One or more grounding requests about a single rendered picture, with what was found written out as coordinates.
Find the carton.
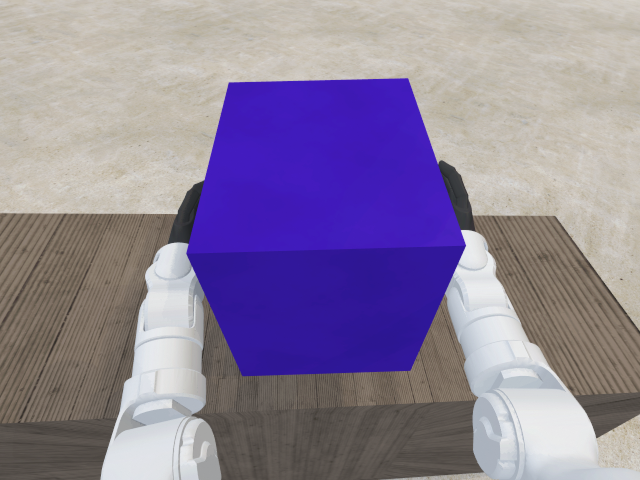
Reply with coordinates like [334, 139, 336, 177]
[186, 78, 466, 376]

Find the robot left upper arm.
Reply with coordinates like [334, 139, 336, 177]
[102, 416, 221, 480]

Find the robot right forearm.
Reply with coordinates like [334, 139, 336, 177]
[445, 230, 599, 460]

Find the right robot hand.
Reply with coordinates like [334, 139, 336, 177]
[438, 160, 476, 232]

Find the left robot hand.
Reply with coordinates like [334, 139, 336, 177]
[168, 180, 204, 244]

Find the robot left forearm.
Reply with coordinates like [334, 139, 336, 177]
[101, 243, 206, 480]

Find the robot right upper arm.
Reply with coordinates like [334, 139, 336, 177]
[473, 388, 640, 480]

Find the pedestal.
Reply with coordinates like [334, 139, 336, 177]
[0, 213, 640, 480]

